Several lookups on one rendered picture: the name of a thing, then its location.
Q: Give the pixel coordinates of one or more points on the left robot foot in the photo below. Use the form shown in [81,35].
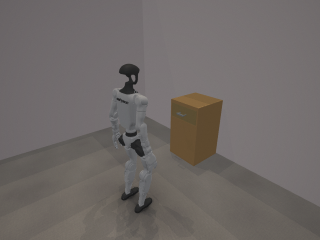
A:
[133,191]

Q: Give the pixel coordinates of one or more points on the right robot forearm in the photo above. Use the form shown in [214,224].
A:
[143,135]

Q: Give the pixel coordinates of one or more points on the left robot upper arm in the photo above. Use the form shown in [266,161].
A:
[113,107]

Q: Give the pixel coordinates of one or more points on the left robot forearm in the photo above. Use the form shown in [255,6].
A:
[114,125]

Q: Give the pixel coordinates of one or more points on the robot left hand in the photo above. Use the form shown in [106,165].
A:
[115,138]

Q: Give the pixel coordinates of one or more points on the robot right hand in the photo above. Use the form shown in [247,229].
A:
[151,159]

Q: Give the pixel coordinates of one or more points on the handle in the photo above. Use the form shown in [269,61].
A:
[179,113]

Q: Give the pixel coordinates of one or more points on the cabinet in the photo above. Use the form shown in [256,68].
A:
[195,143]

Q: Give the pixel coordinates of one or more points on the drawer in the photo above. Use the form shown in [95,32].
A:
[191,114]

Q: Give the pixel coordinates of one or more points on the right robot upper arm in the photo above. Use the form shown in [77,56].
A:
[141,103]

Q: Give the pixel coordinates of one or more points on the robot right thigh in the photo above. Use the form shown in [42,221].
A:
[140,152]

